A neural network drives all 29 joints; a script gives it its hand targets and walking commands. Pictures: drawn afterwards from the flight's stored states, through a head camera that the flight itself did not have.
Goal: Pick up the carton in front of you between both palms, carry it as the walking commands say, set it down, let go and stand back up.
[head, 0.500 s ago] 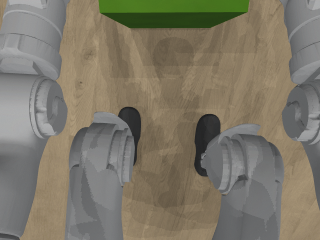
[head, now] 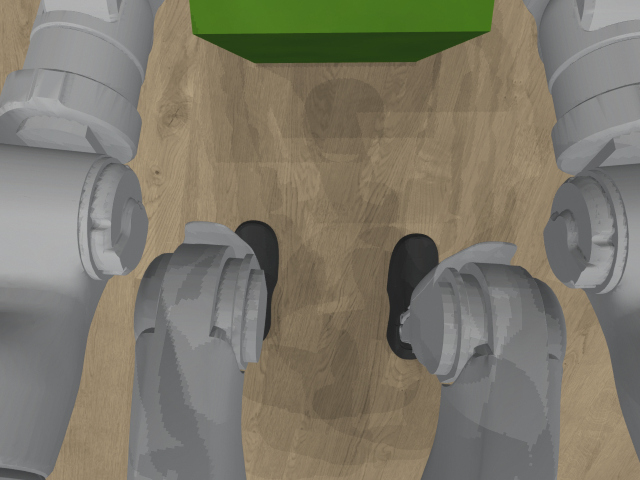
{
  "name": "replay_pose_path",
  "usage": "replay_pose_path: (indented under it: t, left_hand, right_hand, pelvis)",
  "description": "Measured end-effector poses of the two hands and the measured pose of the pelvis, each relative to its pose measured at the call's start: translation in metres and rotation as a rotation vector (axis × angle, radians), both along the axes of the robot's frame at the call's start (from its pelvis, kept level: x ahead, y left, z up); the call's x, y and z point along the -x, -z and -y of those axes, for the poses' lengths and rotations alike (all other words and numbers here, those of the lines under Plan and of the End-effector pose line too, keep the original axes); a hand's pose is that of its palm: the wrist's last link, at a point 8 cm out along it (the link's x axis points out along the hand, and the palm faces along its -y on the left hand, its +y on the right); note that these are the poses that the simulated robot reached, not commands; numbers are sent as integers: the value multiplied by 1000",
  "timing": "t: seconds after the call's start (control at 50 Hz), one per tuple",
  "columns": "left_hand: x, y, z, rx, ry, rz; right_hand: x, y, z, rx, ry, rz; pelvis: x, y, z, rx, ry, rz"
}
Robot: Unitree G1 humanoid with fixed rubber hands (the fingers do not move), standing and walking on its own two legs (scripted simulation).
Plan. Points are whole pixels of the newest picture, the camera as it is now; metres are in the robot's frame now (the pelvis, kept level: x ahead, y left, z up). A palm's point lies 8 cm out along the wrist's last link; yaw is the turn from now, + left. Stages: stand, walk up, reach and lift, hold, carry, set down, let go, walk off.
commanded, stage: reach and lift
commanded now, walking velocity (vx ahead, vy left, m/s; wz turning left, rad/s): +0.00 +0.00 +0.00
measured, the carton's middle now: out of the picture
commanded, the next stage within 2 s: none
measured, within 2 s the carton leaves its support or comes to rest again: leaves its support in 0.46 s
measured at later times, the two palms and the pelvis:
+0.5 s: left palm out of the picture +0.56 +0.17 -0.15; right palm out of the picture +0.57 -0.12 -0.15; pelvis +0.00 +0.00 +0.00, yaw +0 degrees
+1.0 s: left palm out of the picture +0.50 +0.17 +0.05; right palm out of the picture +0.51 -0.13 +0.05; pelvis -0.01 +0.00 +0.11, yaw +0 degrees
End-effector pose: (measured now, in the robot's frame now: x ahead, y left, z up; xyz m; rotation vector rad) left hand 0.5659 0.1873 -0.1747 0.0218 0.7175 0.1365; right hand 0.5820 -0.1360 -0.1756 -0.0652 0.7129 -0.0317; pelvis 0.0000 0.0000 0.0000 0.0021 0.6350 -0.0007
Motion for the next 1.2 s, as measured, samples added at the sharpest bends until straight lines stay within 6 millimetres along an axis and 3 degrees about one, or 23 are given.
replay_pose_path:
  t: [0.06,0.32,0.44,0.5,0.58,0.82,0.98,1.2]
  left_hand:
    - [-1,0,6,0,-8,3]
    - [-2,3,3,51,7,3]
    - [3,-5,11,-7,-46,-16]
    - [9,-22,13,-7,-39,-5]
    - [21,-62,13,12,-55,54]
    - [58,-183,10,24,-61,0]
    - [65,-223,17,21,-47,12]
    - [83,-278,19,30,-58,23]
  right_hand:
    - [1,1,-12,-12,-9,-1]
    - [2,4,-12,-68,-1,-4]
    - [7,-3,-14,-10,29,-17]
    - [12,-23,-12,1,23,-5]
    - [23,-65,-12,-29,49,51]
    - [62,-184,-14,-41,62,-4]
    - [72,-225,-7,-40,74,8]
    - [88,-280,-6,-48,78,18]
  pelvis:
    - [2,-2,0,1,0,15]
    - [-1,13,-1,1,5,54]
    - [-6,11,-2,5,-1,21]
    - [-4,-2,-1,7,-4,59]
    - [5,-23,1,8,-4,101]
    - [14,-78,0,11,-20,-84]
    - [15,-110,-1,11,-14,-115]
    - [-4,-156,0,5,-12,-94]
